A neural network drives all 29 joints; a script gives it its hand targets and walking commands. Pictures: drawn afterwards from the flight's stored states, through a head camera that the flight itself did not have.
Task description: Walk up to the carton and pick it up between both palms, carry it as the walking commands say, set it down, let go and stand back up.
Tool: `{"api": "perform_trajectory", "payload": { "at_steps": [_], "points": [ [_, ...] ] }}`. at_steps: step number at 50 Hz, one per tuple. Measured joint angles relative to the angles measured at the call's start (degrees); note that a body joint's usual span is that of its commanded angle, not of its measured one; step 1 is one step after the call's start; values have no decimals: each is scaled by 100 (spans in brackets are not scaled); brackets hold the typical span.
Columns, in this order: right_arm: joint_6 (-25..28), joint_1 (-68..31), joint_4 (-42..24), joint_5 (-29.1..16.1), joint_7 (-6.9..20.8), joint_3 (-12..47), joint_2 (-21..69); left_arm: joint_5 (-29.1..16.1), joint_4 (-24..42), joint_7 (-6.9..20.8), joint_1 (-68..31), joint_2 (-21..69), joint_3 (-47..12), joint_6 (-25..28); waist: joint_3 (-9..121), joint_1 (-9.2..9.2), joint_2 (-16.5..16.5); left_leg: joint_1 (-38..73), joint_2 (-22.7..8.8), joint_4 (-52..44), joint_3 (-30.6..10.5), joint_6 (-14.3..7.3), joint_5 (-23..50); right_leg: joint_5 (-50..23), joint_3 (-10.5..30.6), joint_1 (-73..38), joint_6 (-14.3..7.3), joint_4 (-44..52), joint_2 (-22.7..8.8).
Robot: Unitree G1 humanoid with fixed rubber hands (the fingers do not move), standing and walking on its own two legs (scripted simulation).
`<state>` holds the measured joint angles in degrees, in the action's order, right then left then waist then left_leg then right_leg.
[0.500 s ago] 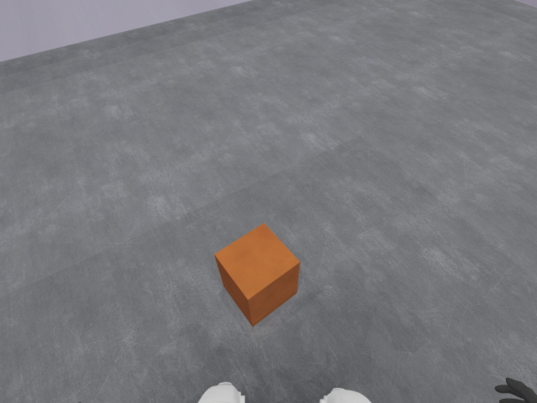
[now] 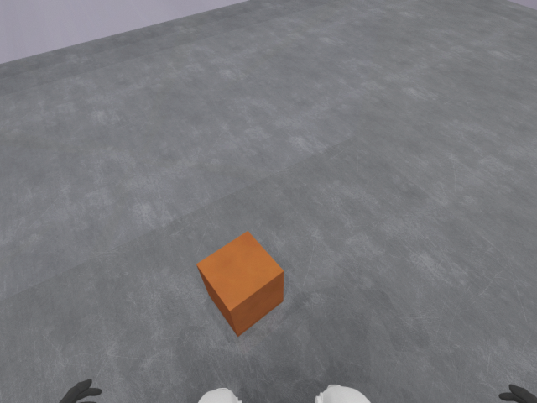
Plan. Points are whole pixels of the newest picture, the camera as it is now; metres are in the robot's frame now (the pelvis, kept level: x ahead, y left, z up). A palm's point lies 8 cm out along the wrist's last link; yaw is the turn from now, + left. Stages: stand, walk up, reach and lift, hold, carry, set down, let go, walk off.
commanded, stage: walk up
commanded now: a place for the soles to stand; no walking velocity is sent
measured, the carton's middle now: (242, 284) +0.57 +0.15 -0.61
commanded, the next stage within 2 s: none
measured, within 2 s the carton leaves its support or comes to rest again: neither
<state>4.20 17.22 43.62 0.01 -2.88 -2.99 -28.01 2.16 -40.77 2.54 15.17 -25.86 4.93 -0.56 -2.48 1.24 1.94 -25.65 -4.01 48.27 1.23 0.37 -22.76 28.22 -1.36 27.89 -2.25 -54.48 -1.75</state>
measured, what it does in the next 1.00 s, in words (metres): walks ahead, turning left: left foot, then right foot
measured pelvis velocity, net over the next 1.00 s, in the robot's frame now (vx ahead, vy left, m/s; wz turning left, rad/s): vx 0.12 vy -0.06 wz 0.31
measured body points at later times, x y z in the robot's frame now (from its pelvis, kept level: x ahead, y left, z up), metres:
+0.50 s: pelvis +0.00 -0.02 +0.02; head +0.02 +0.00 +0.46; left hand +0.09 +0.33 -0.07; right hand +0.13 -0.36 -0.06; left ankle +0.03 +0.13 -0.65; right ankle +0.03 -0.12 -0.69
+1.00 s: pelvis +0.12 -0.06 +0.00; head +0.13 -0.03 +0.45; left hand +0.14 +0.30 -0.09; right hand +0.30 -0.39 -0.06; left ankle +0.08 +0.13 -0.69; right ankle +0.19 -0.18 -0.69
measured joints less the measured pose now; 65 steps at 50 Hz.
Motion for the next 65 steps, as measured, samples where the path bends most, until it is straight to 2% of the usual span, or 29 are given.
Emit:
{"api": "perform_trajectory", "payload": {
  "at_steps": [3,6,8,12,13,16,19,22,25,27,29,31,32,33,35,37,42,46,49,50,51,53,55,57,61,63,64,65],
  "points": [
    [-20,0,3,0,0,-1,2,0,-65,0,-60,2,-1,94,4,-11,23,-50,-34,82,-11,-18,57,-400,4,-49,16,293,6],
    [-59,-1,2,0,0,0,2,0,-170,0,-60,11,0,123,16,-5,29,-227,19,444,-10,-25,-577,-470,-6,-49,17,381,2],
    [-59,0,0,0,0,0,0,0,-224,0,-60,12,0,124,19,-6,24,-280,21,477,-14,-25,-700,-508,-8,-48,14,468,3],
    [-50,5,68,0,0,0,-3,0,-185,0,-95,19,-2,64,28,-20,-17,-41,18,-96,4,-31,102,-506,-78,-45,16,462,20],
    [-36,1,79,0,0,2,0,0,-175,0,-124,19,-1,46,16,-30,-16,-5,19,-158,-5,28,182,-486,-95,-43,24,421,14],
    [1,0,80,0,0,5,0,0,-211,0,-222,27,0,-36,16,-41,-1,4,13,-128,-26,87,121,-44,-52,-45,25,236,12],
    [6,15,82,0,-1,5,2,0,-195,12,-249,21,-2,-13,21,-51,-7,-33,-16,-110,-68,55,101,23,-11,-69,26,342,18],
    [-91,79,87,0,-1,5,6,11,-31,28,-197,2,0,117,35,-46,-11,-350,54,713,-142,-38,-566,-31,-225,-216,26,480,-46],
    [-95,83,79,0,-1,6,1,11,68,28,-166,-10,0,123,41,19,-36,-771,67,1332,-144,-38,-411,-271,-493,-533,17,934,-151],
    [-74,85,77,0,11,7,-2,11,126,29,-139,-65,0,121,43,72,10,-861,67,1244,-90,-38,-318,-550,-636,-721,-6,1150,-258],
    [-57,85,77,0,21,6,-3,12,174,37,-116,-118,-1,104,82,95,29,-857,65,900,-45,-38,-81,-531,-796,-817,-8,1163,-346],
    [2,90,71,0,24,1,-12,12,218,57,-114,-155,-2,57,123,98,22,-667,64,228,28,-38,274,-370,-944,-854,-8,1096,-396],
    [83,102,71,0,24,-8,-62,12,258,58,-103,-163,-3,25,108,92,-15,-414,69,-203,26,-73,206,-236,-955,-814,-8,843,-414],
    [147,108,80,0,-8,-25,-109,12,289,58,-128,-162,-1,-9,48,66,-50,-357,85,-262,-1,-88,453,-86,-844,-682,-10,323,-409],
    [157,142,81,0,-55,-22,-84,12,243,66,-226,-166,-1,-90,-45,8,62,-305,199,-15,-1,-91,462,-57,-324,-372,-11,-660,-340],
    [156,192,80,0,-110,-18,-79,12,233,92,-247,-179,-2,-137,-41,-32,150,-130,223,-32,-41,-91,348,-51,-24,-160,-9,-1123,-294],
    [156,282,79,0,-134,-15,-78,12,237,160,-279,-315,-1,-194,-40,-144,326,123,223,-63,-326,-91,159,-48,328,49,19,-1173,-301],
    [156,292,79,0,-134,-14,-77,11,201,188,-278,-366,-1,-248,-41,-154,428,174,225,-64,-539,-91,26,-42,349,56,23,-954,-310],
    [156,291,78,0,-154,-14,-77,11,213,189,-277,-370,-1,-250,-39,-137,476,145,219,-61,-636,-90,-48,28,345,56,23,-435,-312],
    [155,291,78,0,-170,-14,-83,11,236,189,-271,-373,-1,-217,-37,-117,466,94,206,-9,-671,-90,-83,32,315,1,23,-25,-313],
    [145,288,85,0,-200,-16,-88,29,252,188,-268,-354,-2,-154,-65,-110,388,-27,168,202,-761,-108,-83,-138,224,-29,140,108,-283],
    [58,295,111,0,-262,-16,-50,49,264,188,-252,-253,-1,-93,-86,-101,234,-440,208,1073,-820,-114,-546,-164,-23,-68,230,45,-261],
    [48,300,103,0,-309,-15,-55,49,262,188,-192,-140,-2,-90,-78,-37,123,-767,282,1589,-721,-113,-599,-182,-206,-205,185,246,-260],
    [48,302,101,0,-311,-14,-57,49,283,183,-96,-113,-1,-89,-76,58,93,-918,283,1605,-514,-113,-571,-220,-329,-362,88,473,-260],
    [55,305,99,0,-311,-15,-60,50,385,171,41,-111,-2,-112,-76,246,99,-1011,281,1158,-29,-112,-179,-176,-536,-509,-42,636,-256],
    [74,308,96,0,-311,-15,-62,50,446,171,46,-109,-3,-143,-71,260,84,-921,283,564,182,-113,308,-108,-702,-506,-81,623,-247],
    [106,311,95,0,-311,-15,-64,50,489,167,47,-108,-4,-159,-108,256,67,-733,311,122,218,-142,587,-72,-785,-504,-86,514,-241],
    [142,309,97,0,-314,-18,-96,50,537,158,73,-97,-3,-162,-127,247,7,-501,311,-255,159,-273,802,-67,-860,-409,-87,200,-218]
  ]
}}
